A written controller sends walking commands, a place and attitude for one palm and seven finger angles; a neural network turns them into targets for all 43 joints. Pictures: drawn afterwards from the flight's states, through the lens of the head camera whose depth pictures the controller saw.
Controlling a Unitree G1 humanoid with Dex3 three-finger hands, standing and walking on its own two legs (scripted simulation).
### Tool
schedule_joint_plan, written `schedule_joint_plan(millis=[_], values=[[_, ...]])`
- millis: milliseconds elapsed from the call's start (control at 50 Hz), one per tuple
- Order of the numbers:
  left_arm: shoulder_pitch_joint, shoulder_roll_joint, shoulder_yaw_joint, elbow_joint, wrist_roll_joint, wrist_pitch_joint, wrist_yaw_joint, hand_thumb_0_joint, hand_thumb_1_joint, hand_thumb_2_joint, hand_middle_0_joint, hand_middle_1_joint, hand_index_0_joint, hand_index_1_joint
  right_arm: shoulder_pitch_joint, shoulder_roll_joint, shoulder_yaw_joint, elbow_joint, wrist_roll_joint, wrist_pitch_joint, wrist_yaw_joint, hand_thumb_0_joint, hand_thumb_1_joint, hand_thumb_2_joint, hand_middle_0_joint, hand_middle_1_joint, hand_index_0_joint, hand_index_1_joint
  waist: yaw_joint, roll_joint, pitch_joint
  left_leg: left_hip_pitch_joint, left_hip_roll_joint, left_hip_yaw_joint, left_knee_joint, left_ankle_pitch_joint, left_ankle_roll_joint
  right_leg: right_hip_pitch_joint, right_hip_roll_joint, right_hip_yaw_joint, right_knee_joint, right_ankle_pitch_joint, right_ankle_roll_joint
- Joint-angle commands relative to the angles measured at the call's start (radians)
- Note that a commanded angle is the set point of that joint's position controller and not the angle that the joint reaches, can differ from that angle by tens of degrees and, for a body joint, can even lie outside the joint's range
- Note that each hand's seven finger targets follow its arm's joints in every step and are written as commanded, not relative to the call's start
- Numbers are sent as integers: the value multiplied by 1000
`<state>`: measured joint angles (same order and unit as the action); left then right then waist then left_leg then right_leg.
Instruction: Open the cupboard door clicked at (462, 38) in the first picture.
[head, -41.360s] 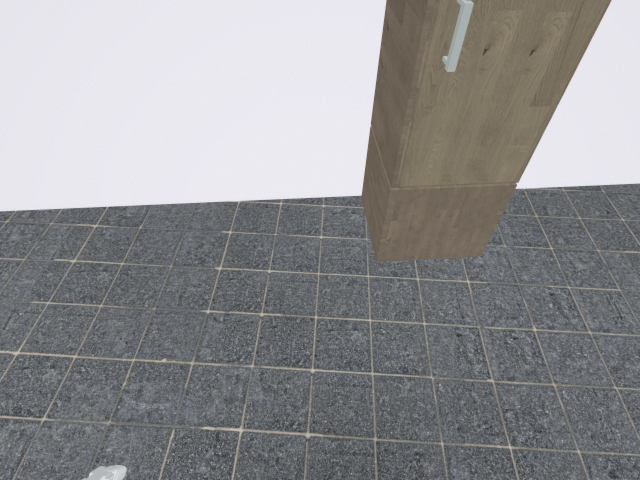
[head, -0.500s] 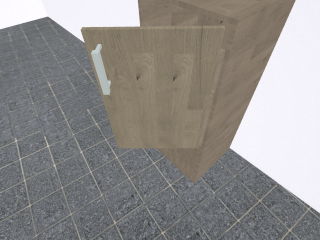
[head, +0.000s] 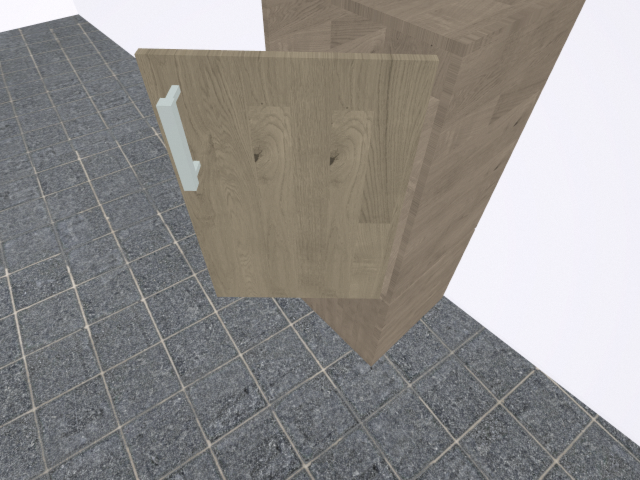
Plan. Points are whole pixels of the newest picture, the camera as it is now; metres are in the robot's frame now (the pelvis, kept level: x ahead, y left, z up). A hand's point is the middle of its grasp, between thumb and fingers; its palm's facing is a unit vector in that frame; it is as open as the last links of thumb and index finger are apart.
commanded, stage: raise the hand with hooked fingers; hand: left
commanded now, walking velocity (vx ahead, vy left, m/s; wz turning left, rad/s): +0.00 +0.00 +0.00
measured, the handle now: (183, 140) +0.54 +0.25 +0.13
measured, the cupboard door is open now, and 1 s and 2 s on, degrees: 47 47 47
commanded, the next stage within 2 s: none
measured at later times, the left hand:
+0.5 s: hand (166, 457) +0.15 +0.19 -0.04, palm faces +0.13 -0.99 +0.00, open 8.6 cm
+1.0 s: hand (116, 388) +0.20 +0.24 +0.04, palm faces +0.10 -0.99 -0.06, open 11.6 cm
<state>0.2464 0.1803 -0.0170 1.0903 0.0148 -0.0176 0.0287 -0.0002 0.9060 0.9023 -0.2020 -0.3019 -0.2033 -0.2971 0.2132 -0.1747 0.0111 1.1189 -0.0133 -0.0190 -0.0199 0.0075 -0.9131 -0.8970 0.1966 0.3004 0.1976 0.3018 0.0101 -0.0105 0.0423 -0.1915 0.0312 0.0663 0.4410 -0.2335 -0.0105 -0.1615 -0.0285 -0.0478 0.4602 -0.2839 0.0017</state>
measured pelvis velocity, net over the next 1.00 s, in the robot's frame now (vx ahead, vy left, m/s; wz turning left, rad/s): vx -0.02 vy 0.00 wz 0.03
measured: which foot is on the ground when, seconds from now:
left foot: down 0.00-1.00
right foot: down 0.00-1.00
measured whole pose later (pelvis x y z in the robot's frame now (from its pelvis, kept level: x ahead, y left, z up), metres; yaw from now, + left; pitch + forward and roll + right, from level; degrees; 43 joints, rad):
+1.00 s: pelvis -0.02 +0.00 -0.03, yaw +2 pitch +6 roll -1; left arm 0.28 0.30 0.31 0.06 -0.35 -0.26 -0.33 0.00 0.02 0.53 -0.26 -0.86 -0.27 -0.86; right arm 0.30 -0.25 0.02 0.63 0.05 -0.26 -0.09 0.02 -0.90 -0.90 0.20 0.30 0.20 0.30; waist 0.01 0.03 -0.07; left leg -0.54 0.05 0.02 0.81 -0.37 0.00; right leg -0.47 -0.03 -0.08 0.78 -0.41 0.00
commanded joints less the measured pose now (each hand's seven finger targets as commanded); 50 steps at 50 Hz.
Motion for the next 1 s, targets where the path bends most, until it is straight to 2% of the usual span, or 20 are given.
schedule_joint_plan(millis=[0, 40, 60, 80, 100, 120, 140, 160, 200, 220, 260, 300, 320, 380, 440, 520, 580, 720, 920, 980], values=[[52, 127, 29, -23, -1, -13, 2, 0, 900, 900, -200, -300, -200, -300, 33, -110, -23, -33, 1, -15, -5, 0, -900, -900, 200, 300, 200, 300, 0, 4, -21, 25, 75, -70, -64, 172, 29, -25, -91, 83, -88, 211, -30], [52, 130, 31, -25, 0, -14, 4, 0, 900, 900, -200, -300, -200, -300, 32, -115, -23, -33, 1, -16, -6, 0, -900, -900, 200, 300, 200, 300, 0, -1, -25, 31, 78, -68, -59, 201, 29, -15, -92, 79, -83, 255, -30], [142, 112, 30, 8, 6, -22, 46, 0, 900, 900, -200, -300, -200, -300, -23, -122, -30, -96, 14, -16, 0, 0, -900, -900, 200, 300, 200, 300, 20, -12, -3, -34, 85, -36, 149, 185, 1, -28, -153, 153, -97, 557, -7], [-624, 365, 209, -1554, -191, -248, 45, 0, 877, 890, -202, -315, -202, -315, 18, -262, -54, -428, 58, -163, -40, 0, -900, -900, 200, 300, 200, 300, -84, 188, -497, 219, -34, -44, 3, 307, 36, 70, -44, 44, 11, 496, -40], [-104, 290, 193, -1303, -111, -209, 85, 0, 853, 880, -203, -330, -203, -330, -41, -179, -39, -394, 44, -250, -77, 0, -900, -900, 200, 300, 200, 300, 22, 300, -475, 293, 7, -42, -10, 448, 43, 21, 6, 16, 69, 290, -51], [167, 61, 69, -1133, -146, -78, 103, 0, 830, 870, -205, -345, -205, -345, -52, -137, -43, -395, 62, -268, -69, 0, -900, -900, 200, 300, 200, 300, -2, 265, -296, 153, 11, -57, -2, 388, 18, -64, 2, -43, 56, 150, -28], [110, -5, 55, -1111, -175, -79, 85, 0, 807, 860, -207, -360, -207, -360, -24, -156, -49, -380, 68, -270, -64, 0, -900, -900, 200, 300, 200, 300, -47, 95, -122, 60, 7, -62, 19, 282, 20, -132, 10, -59, 31, 164, -16], [35, 53, 117, -1130, -186, -138, 69, 0, 783, 850, -208, -375, -208, -375, -46, -185, -71, -434, 55, -279, -65, 0, -900, -900, 200, 300, 200, 300, -65, -32, -18, -39, -10, -76, 57, 165, 27, -214, 17, -70, 28, 120, -6], [226, 15, 166, -974, -205, -275, -6, 0, 737, 830, -212, -405, -212, -405, -54, -188, -92, -473, 23, -286, -52, 0, -900, -900, 200, 300, 200, 300, -24, -182, -16, -185, -21, -70, 143, 68, 18, -330, 31, -84, 97, 24, -1], [319, 2, 178, -914, -210, -349, -59, 0, 713, 820, -213, -420, -213, -420, -72, -181, -99, -501, 27, -291, -36, 0, -900, -900, 200, 300, 200, 300, 16, -136, -29, -237, -33, -55, 188, 63, 6, -343, 29, -74, 151, 29, -11], [416, -19, 190, -894, -235, -511, -182, 0, 667, 800, -217, -450, -217, -450, -100, -172, -111, -544, 15, -291, -3, 0, -900, -900, 200, 300, 200, 300, 58, -164, -122, -357, -39, -42, 298, 61, -6, -384, 30, -60, 287, 72, -20], [369, 42, 216, -915, -257, -640, -321, 0, 620, 780, -220, -480, -220, -480, -122, -185, -121, -598, 22, -295, 19, 0, -900, -900, 200, 300, 200, 300, 46, -140, -182, -453, -47, -35, 400, 34, -4, -415, 13, -15, 366, 106, -21], [396, 115, 303, -891, -270, -634, -355, 0, 597, 770, -222, -495, -222, -495, -116, -189, -128, -627, 31, -286, 19, 0, -900, -900, 200, 300, 200, 300, 73, -88, -218, -466, -52, -24, 423, 35, 1, -395, 3, 17, 377, 111, -26], [256, 159, 345, -1100, -351, -535, -392, 0, 527, 740, -227, -540, -227, -540, -133, -190, -115, -728, 54, -263, -12, 0, -900, -900, 200, 300, 200, 300, 57, -40, -328, -461, -67, 0, 442, -19, 17, -360, -4, 69, 334, -6, -5], [72, 188, 359, -1305, -359, -509, -340, 0, 457, 710, -232, -585, -232, -585, -76, -175, -103, -729, 52, -251, -41, 0, -900, -900, 200, 300, 200, 300, 4, 15, -330, -425, -44, -36, 474, -20, 29, -399, -2, 113, 306, -18, 9], [-56, 180, 270, -1424, -319, -536, -324, 0, 363, 670, -238, -645, -238, -645, -22, -180, -77, -692, 40, -263, -65, 0, -900, -900, 200, 300, 200, 300, -61, 66, -318, -357, -22, -72, 478, 42, 44, -441, 28, 58, 342, 94, -5], [-32, 196, 273, -1313, -322, -491, -370, 0, 293, 640, -243, -690, -243, -690, -28, -189, -66, -664, 49, -276, -78, 0, -900, -900, 200, 300, 200, 300, -64, 67, -266, -370, -19, -83, 453, -2, 42, -455, 31, 49, 305, 31, -6], [58, 274, 429, -1183, -388, -291, -393, 0, 130, 570, -255, -795, -255, -795, -69, -182, -52, -680, 58, -282, -84, 0, -900, -900, 200, 300, 200, 300, 31, 12, -301, -330, -29, -88, 340, 48, 33, -278, 21, 37, 232, 67, -2], [-69, 302, 421, -1205, -379, -303, -362, 0, -103, 470, -272, -945, -272, -945, -29, -211, -40, -664, 61, -312, -80, 0, -900, -900, 200, 300, 200, 300, 9, 20, -219, -258, -26, -81, 242, -21, 34, -295, 33, 11, 163, -37, -4], [-136, 326, 436, -1236, -382, -293, -376, 0, -173, 440, -277, -990, -277, -990, -23, -213, -38, -660, 65, -320, -85, 0, -900, -900, 200, 300, 200, 300, 9, 59, -264, -199, -27, -81, 216, 1, 36, -263, 32, 3, 151, -5, -7]])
